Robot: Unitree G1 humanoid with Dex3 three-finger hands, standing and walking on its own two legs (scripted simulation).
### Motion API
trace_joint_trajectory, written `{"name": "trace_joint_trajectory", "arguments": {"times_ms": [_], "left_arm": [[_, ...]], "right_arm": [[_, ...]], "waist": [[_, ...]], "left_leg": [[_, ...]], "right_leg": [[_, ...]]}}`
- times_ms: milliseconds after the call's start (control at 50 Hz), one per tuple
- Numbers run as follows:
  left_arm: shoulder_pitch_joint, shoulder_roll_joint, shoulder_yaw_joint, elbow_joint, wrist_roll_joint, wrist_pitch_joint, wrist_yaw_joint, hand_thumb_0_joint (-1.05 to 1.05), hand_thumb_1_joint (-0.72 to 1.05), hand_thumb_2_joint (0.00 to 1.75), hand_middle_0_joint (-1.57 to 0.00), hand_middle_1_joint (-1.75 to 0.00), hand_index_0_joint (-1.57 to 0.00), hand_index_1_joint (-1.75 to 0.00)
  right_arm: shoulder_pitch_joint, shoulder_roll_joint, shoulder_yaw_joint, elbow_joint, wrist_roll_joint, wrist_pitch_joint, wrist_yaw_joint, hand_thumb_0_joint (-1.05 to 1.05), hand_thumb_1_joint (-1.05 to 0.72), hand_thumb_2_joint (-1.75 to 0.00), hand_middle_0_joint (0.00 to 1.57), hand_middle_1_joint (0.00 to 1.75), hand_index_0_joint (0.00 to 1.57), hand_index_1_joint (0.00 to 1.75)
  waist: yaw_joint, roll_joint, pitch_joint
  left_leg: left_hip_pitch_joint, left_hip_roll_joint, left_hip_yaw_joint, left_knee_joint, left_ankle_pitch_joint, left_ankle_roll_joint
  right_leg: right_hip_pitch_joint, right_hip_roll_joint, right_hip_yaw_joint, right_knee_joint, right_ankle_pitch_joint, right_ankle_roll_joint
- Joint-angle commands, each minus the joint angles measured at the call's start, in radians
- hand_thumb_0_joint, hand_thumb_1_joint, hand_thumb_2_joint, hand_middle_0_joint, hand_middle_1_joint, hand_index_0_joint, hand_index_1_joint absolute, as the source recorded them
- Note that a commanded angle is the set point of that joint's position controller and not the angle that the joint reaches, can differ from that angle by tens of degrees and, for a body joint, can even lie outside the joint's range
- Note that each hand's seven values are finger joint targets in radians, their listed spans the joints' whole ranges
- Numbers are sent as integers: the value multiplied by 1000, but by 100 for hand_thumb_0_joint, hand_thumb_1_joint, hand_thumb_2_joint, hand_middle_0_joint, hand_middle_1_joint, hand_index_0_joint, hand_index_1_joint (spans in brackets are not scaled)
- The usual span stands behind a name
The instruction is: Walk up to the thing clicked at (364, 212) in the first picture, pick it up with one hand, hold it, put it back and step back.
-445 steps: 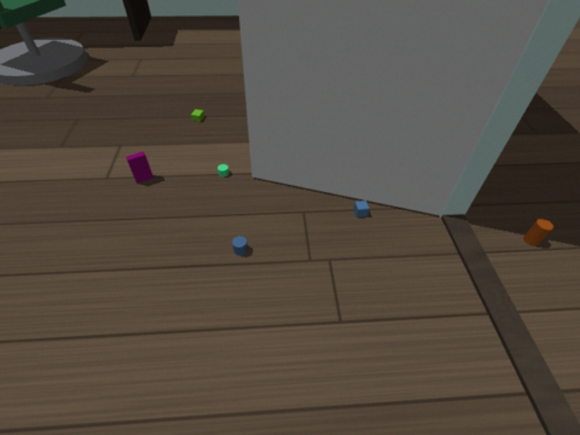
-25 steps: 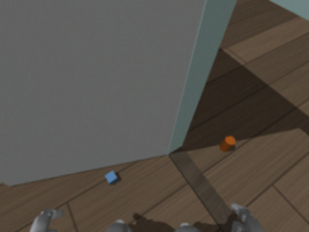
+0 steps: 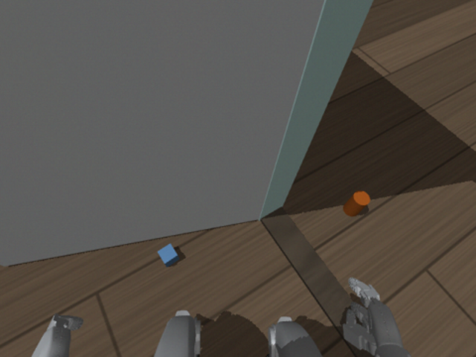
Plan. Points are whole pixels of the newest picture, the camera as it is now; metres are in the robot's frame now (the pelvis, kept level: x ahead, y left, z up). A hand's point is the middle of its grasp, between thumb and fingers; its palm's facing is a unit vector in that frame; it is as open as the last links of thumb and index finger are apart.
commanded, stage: rise first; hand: left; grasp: from above
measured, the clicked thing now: (168, 255) +0.45 +0.23 -0.64
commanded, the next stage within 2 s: none
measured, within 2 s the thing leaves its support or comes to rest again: neither
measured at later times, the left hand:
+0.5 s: hand (116, 303) +0.25 +0.29 -0.34, palm faces -0.28 -0.27 -0.92, open 13.8 cm
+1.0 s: hand (139, 277) +0.34 +0.28 -0.45, palm faces -0.29 -0.31 -0.90, open 13.6 cm
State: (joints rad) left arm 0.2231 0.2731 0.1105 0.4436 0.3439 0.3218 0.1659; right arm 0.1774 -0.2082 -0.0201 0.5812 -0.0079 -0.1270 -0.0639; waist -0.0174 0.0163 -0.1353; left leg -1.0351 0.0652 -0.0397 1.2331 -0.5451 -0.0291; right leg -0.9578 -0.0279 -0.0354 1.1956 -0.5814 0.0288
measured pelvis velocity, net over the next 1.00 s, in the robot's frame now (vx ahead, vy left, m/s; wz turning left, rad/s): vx -0.09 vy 0.00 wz -0.11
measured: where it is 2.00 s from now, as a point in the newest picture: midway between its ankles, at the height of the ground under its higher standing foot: outside the picture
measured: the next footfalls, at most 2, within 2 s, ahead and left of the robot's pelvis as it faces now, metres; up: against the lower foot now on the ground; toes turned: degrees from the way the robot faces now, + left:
none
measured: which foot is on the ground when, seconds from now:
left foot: down 0.00-1.00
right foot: down 0.00-1.00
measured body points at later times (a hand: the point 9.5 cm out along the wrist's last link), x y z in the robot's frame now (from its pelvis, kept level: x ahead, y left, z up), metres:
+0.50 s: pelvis -0.07 -0.01 -0.18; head +0.12 +0.00 +0.23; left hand +0.26 +0.30 -0.28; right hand +0.09 -0.27 -0.32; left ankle +0.02 +0.13 -0.63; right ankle -0.01 -0.14 -0.63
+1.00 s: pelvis -0.09 +0.00 -0.30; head +0.11 +0.02 +0.10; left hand +0.35 +0.29 -0.40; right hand -0.06 -0.25 -0.43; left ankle +0.02 +0.13 -0.64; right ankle -0.01 -0.14 -0.63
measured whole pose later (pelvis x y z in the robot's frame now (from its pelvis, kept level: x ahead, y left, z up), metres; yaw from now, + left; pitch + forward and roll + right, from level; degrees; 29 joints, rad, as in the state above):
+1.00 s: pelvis -0.09 +0.00 -0.30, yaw -6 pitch +33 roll -6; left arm -0.90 0.54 0.24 1.50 0.82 0.26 0.53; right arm 0.15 -0.24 0.02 0.89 -0.14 -0.23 0.16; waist -0.17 0.03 -0.12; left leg -2.22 0.07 -0.13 2.26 -0.62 -0.02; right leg -2.13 0.02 -0.02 2.23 -0.68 0.05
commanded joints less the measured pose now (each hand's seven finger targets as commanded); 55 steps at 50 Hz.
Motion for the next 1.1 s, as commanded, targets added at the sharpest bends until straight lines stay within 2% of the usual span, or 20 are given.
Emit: {"name": "trace_joint_trajectory", "arguments": {"times_ms": [0, 60, 100, 180, 240, 300, 360, 400, 440, 460, 560, 660, 760, 780, 800, 840, 860, 1000, 1040, 1080], "left_arm": [[-89, 170, 37, -80, 57, -17, 51, 0, -51, 93, -9, -104, -9, -104], [-198, 179, 36, 40, 131, -43, 91, 0, -48, 92, -7, -105, -8, -104], [-255, 146, 14, 108, 169, -63, 127, 0, -49, 94, -7, -104, -7, -103], [-402, 192, 15, 197, 275, -87, 218, 0, -52, 99, -8, -103, -7, -103], [-501, 208, 12, 259, 332, -83, 285, 0, -55, 101, -10, -103, -8, -104], [-607, 268, 44, 351, 381, -77, 337, 0, -55, 101, -11, -104, -10, -105], [-743, 294, 37, 444, 431, -62, 382, 0, -53, 99, -12, -106, -12, -106], [-863, 339, 57, 478, 447, -53, 412, 0, -49, 96, -14, -106, -14, -105], [-909, 324, 41, 566, 470, -37, 430, 0, -46, 95, -16, -102, -17, -102], [-918, 353, 53, 603, 480, -33, 438, 0, -45, 94, -16, -103, -17, -102], [-1113, 394, 54, 658, 496, -31, 459, 0, -37, 88, -22, -96, -24, -95], [-1220, 432, 80, 750, 493, -38, 463, 0, -40, 91, -20, -98, -22, -97], [-1335, 484, 108, 797, 460, -45, 447, 0, -47, 96, -14, -104, -16, -103], [-1346, 471, 111, 824, 451, -42, 439, 0, -47, 97, -14, -103, -15, -102], [-1374, 501, 114, 824, 456, -47, 432, 0, -49, 97, -13, -105, -14, -103], [-1383, 481, 107, 873, 460, -49, 414, 0, -51, 99, -12, -105, -13, -104], [-1381, 502, 111, 889, 466, -53, 406, 0, -53, 101, -11, -105, -11, -105], [-1443, 542, 130, 983, 541, -84, 409, 0, -52, 98, -11, -108, -13, -107], [-1444, 553, 154, 1018, 546, -91, 426, 0, -52, 98, -11, -107, -13, -106], [-1458, 540, 151, 1055, 534, -87, 431, 0, -52, 98, -11, -108, -12, -107]], "right_arm": [[-11, -150, -56, -102, 5, -54, -27, 0, -88, -89, 20, 30, 20, 30], [-17, -156, -55, -73, 4, -62, -28, 0, -85, -89, 20, 30, 20, 30], [-21, -162, -60, -46, -3, -67, -22, 0, -85, -89, 20, 30, 20, 30], [-43, -176, -60, 2, -7, -69, -14, 0, -87, -89, 20, 30, 20, 30], [-49, -186, -64, 37, -17, -61, -3, 0, -89, -90, 20, 30, 20, 30], [-56, -196, -62, 78, -32, -55, 10, 0, -90, -90, 20, 30, 20, 30], [-53, -188, -57, 109, -48, -46, 23, 0, -90, -90, 20, 30, 20, 30], [-60, -181, -49, 121, -64, -49, 32, 0, -90, -90, 20, 30, 20, 30], [-59, -178, -47, 138, -77, -53, 44, 0, -90, -90, 20, 30, 20, 30], [-69, -180, -47, 144, -82, -56, 52, 0, -89, -90, 20, 30, 20, 30], [-60, -176, -48, 179, -111, -76, 90, 0, -89, -90, 20, 30, 20, 30], [-7, -187, -48, 220, -121, -93, 134, 0, -89, -90, 20, 30, 20, 30], [32, -205, -49, 249, -123, -115, 169, 0, -89, -90, 20, 30, 20, 30], [53, -210, -48, 261, -122, -117, 175, 0, -89, -90, 20, 30, 20, 30], [47, -221, -46, 255, -118, -121, 180, 0, -89, -90, 20, 30, 20, 30], [70, -226, -41, 272, -117, -123, 192, 0, -89, -90, 20, 30, 20, 30], [77, -228, -36, 274, -115, -125, 197, 0, -90, -90, 20, 30, 20, 30], [114, -257, -17, 281, -130, -141, 238, 0, -90, -90, 20, 30, 20, 30], [129, -270, -18, 286, -134, -149, 250, 0, -90, -90, 20, 30, 20, 30], [134, -274, -18, 291, -142, -158, 261, 0, -90, -90, 20, 30, 20, 30]], "waist": [[-27, 49, -235], [-22, 49, -256], [-18, 59, -288], [-7, 71, -396], [-7, 61, -484], [7, 73, -561], [2, 41, -611], [-1, 42, -628], [-15, 31, -641], [2, 28, -634], [-35, 89, -646], [-77, 96, -635], [-110, 137, -626], [-119, 156, -621], [-115, 186, -623], [-126, 226, -594], [-126, 220, -592], [-157, 206, -549], [-160, 195, -546], [-172, 202, -528]], "left_leg": [[146, -39, 25, -99, 259, 30], [76, -40, 23, -27, 223, 27], [6, -42, 23, 34, 221, 22], [-84, -42, 23, 137, 217, 20], [-160, -39, 26, 222, 229, 22], [-227, -34, 23, 309, 244, 18], [-317, -28, 39, 403, 185, 24], [-397, -27, 47, 461, 128, 31], [-440, -23, 47, 508, 101, 32], [-476, -23, 45, 512, 65, 31], [-528, -20, 36, 595, -19, 33], [-609, -20, 29, 675, -67, 39], [-631, -23, 10, 707, -108, 39], [-610, -16, 6, 714, -102, 37], [-611, -18, -1, 712, -113, 35], [-595, -13, -19, 716, -104, 28], [-615, -16, -18, 727, -88, 28], [-724, -19, 5, 819, -42, 38], [-753, -22, 3, 830, -50, 39], [-747, -18, 0, 843, -56, 37]], "right_leg": [[21, 36, -13, -92, 259, -48], [-87, 38, -15, -4, 222, -53], [-165, 37, -15, 68, 219, -56], [-287, 41, -8, 181, 212, -59], [-354, 46, -10, 252, 232, -57], [-436, 49, -20, 340, 237, -58], [-467, 52, -15, 379, 219, -50], [-505, 49, -8, 404, 170, -46], [-533, 49, -10, 431, 138, -43], [-569, 53, -12, 448, 89, -45], [-702, 56, -26, 518, -31, -49], [-772, 60, -38, 585, -74, -48], [-843, 58, -61, 654, -91, -52], [-871, 55, -67, 669, -69, -53], [-901, 57, -75, 692, -71, -57], [-949, 53, -88, 738, -44, -63], [-945, 55, -87, 751, -31, -64], [-991, 66, -89, 807, 11, -60], [-1004, 67, -96, 825, 4, -58], [-1031, 69, -103, 832, -4, -58]]}}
